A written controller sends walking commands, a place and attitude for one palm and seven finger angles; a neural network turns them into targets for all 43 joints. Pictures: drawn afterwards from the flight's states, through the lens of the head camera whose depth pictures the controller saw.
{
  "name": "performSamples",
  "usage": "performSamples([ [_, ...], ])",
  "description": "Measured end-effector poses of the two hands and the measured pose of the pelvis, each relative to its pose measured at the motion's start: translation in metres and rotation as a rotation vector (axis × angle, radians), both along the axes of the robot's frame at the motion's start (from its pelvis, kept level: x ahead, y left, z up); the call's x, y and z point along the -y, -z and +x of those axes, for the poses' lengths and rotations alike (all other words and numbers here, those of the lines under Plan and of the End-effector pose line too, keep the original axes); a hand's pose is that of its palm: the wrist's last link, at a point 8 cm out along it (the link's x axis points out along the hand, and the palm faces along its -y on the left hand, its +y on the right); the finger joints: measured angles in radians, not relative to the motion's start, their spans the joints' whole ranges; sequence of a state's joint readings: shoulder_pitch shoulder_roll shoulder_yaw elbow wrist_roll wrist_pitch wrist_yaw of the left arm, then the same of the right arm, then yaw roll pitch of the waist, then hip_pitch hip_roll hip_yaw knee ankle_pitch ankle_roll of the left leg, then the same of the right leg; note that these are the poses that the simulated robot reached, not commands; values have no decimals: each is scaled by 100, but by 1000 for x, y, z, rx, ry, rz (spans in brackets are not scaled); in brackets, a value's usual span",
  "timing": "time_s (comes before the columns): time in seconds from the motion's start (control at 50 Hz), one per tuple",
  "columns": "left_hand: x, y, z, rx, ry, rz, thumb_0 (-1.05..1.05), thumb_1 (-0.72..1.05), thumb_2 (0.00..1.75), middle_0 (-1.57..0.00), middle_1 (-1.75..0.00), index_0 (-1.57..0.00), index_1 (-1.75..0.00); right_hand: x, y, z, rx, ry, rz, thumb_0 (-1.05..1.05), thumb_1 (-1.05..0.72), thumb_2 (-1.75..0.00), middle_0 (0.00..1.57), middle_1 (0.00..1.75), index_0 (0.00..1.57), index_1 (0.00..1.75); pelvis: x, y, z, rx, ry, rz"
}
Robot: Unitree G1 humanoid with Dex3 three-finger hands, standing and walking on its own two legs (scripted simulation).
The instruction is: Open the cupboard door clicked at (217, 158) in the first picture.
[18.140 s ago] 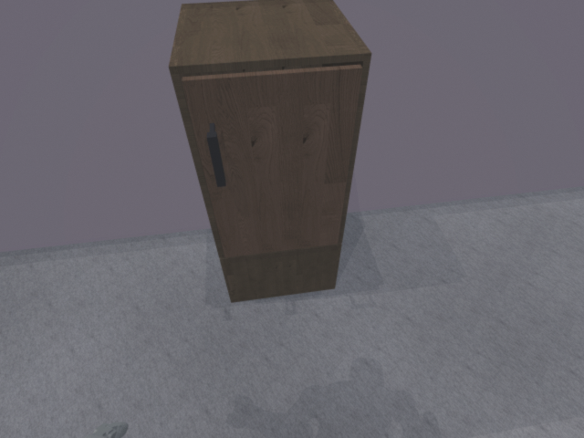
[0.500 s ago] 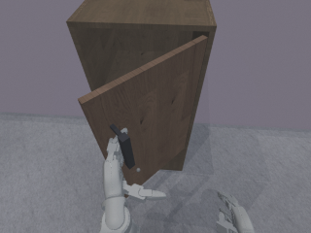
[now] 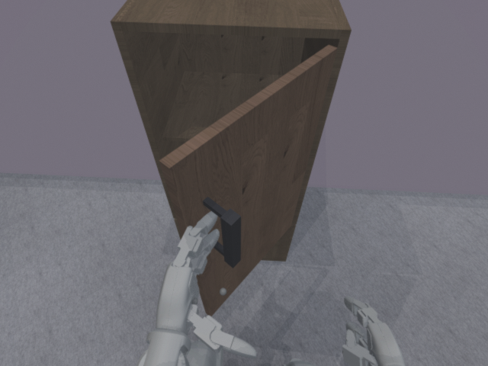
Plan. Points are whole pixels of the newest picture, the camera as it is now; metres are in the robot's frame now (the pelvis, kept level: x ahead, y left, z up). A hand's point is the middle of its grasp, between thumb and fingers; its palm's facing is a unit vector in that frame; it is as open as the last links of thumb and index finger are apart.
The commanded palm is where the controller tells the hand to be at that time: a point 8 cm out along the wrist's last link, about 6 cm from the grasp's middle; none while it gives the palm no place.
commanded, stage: slide the hand sideways off the handle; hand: left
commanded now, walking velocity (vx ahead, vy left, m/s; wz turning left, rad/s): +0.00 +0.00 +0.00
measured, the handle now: (222, 233) +0.31 +0.05 +0.06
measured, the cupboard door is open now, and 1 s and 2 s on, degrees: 52 52 52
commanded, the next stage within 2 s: draw the hand back to the body in 0.64 s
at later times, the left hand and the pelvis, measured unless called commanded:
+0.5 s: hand (184, 321) +0.18 +0.09 +0.06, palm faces +0.01 -1.00 -0.01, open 16.2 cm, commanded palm +0.15 +0.15 +0.06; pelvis +0.01 -0.02 -0.01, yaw +1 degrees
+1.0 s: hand (141, 320) +0.17 +0.13 +0.11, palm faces -0.01 -1.00 -0.05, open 16.3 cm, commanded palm +0.14 +0.19 +0.11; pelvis +0.00 -0.01 +0.00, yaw +1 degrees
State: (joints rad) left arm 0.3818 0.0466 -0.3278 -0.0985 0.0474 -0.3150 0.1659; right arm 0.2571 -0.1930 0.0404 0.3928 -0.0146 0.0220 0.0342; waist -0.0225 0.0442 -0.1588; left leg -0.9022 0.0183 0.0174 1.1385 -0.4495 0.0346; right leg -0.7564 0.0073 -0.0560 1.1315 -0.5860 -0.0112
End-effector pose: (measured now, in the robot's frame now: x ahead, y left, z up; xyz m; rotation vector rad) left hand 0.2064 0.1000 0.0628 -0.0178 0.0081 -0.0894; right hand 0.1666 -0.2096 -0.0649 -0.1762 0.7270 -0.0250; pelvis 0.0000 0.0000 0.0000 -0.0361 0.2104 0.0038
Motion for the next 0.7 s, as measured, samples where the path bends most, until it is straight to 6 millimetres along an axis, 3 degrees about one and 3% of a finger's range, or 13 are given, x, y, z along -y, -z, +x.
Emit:
performSamples([
  [0.2, -10, 0, -15, -11, -28, -11, -1, -50, 30, -17, -32, -19, -32, -1, -3, 15, 38, -29, 2, 2, -90, -90, 21, 30, 20, 30, 4, 2, 3, -13, -4, 2],
  [0.38, -25, 0, -32, -32, -45, 11, -1, -50, 30, -18, -32, -20, -32, 14, 1, 20, 42, -12, -2, 2, -90, -90, 21, 30, 20, 30, 15, 5, 7, -20, -5, 6],
  [0.56, -54, 3, -50, -37, -109, 30, -1, -50, 30, -16, -31, -17, -31, 32, 7, 21, 43, 20, -29, 2, -90, -90, 20, 30, 20, 30, 24, 10, 7, -29, -12, 4],
  [0.7, -58, 2, -57, -21, -50, 16, -1, -50, 30, -15, -30, -16, -30, 39, 11, 20, 63, 43, -46, 2, -90, -90, 20, 30, 20, 30, 25, 15, 3, -31, -15, -2],
])
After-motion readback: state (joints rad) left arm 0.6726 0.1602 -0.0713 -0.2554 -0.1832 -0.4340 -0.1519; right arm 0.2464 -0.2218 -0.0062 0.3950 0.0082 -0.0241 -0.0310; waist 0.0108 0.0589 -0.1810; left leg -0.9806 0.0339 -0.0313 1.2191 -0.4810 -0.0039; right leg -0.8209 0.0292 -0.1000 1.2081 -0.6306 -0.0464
